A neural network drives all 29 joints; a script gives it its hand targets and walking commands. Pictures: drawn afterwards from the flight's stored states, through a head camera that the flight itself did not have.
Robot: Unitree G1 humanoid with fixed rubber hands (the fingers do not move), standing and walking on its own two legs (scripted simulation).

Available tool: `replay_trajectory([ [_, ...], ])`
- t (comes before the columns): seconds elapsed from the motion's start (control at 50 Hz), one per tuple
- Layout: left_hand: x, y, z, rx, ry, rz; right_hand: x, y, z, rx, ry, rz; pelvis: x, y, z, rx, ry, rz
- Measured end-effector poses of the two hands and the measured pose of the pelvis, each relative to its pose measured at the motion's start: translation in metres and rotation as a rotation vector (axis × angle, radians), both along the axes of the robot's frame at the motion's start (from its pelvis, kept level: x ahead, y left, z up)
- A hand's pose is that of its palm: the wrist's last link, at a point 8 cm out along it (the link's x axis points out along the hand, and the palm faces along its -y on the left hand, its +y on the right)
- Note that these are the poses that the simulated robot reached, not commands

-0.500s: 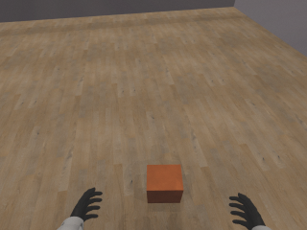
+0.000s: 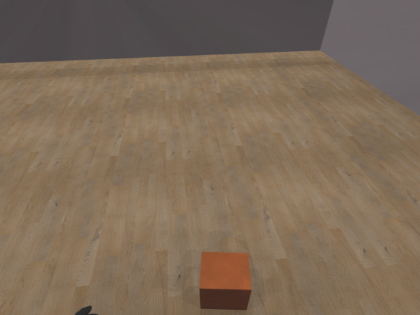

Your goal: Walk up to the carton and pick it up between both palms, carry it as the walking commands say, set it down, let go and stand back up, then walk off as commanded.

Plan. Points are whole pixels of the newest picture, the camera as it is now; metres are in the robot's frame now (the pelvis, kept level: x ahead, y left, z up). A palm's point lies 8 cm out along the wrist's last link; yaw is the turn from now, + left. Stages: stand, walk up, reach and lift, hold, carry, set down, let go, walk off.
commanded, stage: stand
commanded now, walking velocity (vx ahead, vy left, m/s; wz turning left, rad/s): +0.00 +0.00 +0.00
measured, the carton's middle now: (224, 281) +0.50 -0.02 -0.67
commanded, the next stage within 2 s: walk off in 1.32 s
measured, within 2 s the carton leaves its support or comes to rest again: neither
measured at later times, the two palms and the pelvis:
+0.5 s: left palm out of the picture +0.05 +0.30 -0.11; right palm out of the picture +0.05 -0.29 -0.10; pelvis -0.02 +0.01 +0.00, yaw +0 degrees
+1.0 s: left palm out of the picture +0.02 +0.31 -0.11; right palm out of the picture +0.03 -0.29 -0.10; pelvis -0.03 +0.01 +0.01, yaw +0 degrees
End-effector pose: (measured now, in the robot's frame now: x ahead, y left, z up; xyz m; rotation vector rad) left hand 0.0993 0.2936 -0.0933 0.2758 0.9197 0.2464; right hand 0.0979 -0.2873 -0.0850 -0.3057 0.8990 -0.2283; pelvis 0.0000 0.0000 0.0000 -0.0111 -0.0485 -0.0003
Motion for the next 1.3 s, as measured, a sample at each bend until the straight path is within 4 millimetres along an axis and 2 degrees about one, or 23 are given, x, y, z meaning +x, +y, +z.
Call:
replay_trajectory([
  [0.54,-0.049,0.009,-0.014,-0.009,0.157,0.019,-0.052,-0.002,-0.016,-0.004,0.17,-0.021,-0.022,0.006,0.004,0.003,-0.018,0.001],
  [0.72,-0.063,0.012,-0.017,-0.009,0.199,0.024,-0.062,-0.002,-0.018,-0.006,0.213,-0.023,-0.028,0.007,0.005,0.004,-0.02,0.003],
  [0.98,-0.074,0.015,-0.019,-0.01,0.247,0.032,-0.063,-0.001,-0.019,-0.006,0.243,-0.018,-0.03,0.009,0.006,0.005,-0.021,0.005],
  [1.3,-0.066,0.014,-0.02,-0.011,0.262,0.023,-0.054,0.0,-0.018,-0.011,0.255,-0.015,-0.027,0.01,0.007,0.005,-0.021,0.002],
])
